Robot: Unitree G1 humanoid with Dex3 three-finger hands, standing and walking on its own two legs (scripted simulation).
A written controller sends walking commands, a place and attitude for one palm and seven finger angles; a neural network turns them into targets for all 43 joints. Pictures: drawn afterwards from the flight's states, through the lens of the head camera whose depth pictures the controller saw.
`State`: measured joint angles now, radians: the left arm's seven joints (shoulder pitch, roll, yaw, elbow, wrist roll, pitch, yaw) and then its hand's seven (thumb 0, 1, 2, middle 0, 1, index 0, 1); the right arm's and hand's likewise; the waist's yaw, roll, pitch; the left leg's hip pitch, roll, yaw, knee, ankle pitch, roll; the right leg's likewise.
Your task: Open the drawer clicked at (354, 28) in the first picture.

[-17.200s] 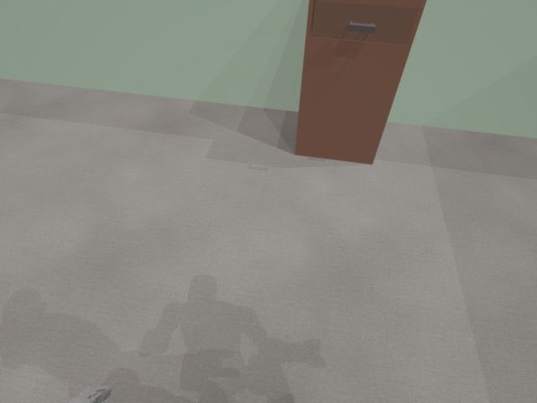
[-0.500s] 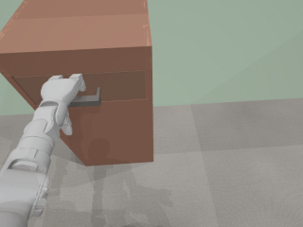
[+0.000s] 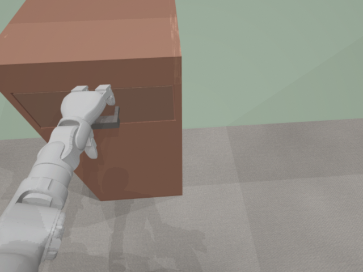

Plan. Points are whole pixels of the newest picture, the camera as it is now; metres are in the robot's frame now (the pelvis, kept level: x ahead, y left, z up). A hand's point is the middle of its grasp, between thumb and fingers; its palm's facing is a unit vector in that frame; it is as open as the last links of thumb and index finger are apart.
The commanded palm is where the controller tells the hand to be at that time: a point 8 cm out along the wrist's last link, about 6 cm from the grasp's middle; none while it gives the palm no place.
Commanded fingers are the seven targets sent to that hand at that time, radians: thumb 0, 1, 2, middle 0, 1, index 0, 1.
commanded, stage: move the hooked fingers above the handle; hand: left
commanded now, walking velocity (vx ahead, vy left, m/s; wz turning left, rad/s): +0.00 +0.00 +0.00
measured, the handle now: (100, 116) +0.52 +0.23 +0.00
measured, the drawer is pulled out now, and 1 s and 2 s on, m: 0.00 0.00 0.00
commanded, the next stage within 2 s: lower the fingers behind the handle in 0.86 s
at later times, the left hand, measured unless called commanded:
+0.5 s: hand (99, 117) +0.46 +0.19 +0.07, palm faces +0.02 -0.06 -1.00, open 13.8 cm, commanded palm +0.44 +0.23 +0.12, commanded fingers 0.00 -0.50 0.30 -0.30 -1.20 -0.30 -1.20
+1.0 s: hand (89, 111) +0.47 +0.22 +0.07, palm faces +0.13 -0.04 -0.99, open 13.8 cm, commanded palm +0.43 +0.24 +0.11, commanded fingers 0.00 -0.50 0.30 -0.30 -1.20 -0.30 -1.20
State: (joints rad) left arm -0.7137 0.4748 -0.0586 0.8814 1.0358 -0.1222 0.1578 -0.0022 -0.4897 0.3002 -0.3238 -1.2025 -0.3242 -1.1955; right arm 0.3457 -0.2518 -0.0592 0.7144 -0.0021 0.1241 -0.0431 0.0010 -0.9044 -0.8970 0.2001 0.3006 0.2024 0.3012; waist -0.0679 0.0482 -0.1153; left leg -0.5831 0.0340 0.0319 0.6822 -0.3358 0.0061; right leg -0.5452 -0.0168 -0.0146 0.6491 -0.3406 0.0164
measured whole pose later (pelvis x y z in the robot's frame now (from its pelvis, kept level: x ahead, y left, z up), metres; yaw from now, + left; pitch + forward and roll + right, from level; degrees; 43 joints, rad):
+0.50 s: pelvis +0.00 -0.01 +0.00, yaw +0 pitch +13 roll +0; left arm -0.72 0.45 -0.04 0.85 1.07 -0.14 0.23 0.00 -0.49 0.30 -0.33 -1.20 -0.33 -1.20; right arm 0.27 -0.26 -0.06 0.69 0.00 0.11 -0.05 0.00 -0.90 -0.90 0.20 0.30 0.20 0.30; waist -0.07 0.04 -0.10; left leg -0.58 0.03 0.02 0.69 -0.34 -0.01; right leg -0.55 -0.02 -0.02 0.67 -0.35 0.01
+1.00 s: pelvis -0.01 +0.00 -0.01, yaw +0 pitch +15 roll -1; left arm -0.74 0.49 0.00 0.85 1.09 -0.12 0.33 0.00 -0.49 0.30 -0.33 -1.20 -0.33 -1.20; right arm 0.27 -0.27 -0.06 0.71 -0.01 0.10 -0.03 0.00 -0.91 -0.90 0.20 0.30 0.20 0.30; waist -0.07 0.04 -0.10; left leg -0.64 0.03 0.03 0.73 -0.35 0.00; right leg -0.60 -0.02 -0.01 0.71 -0.36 0.01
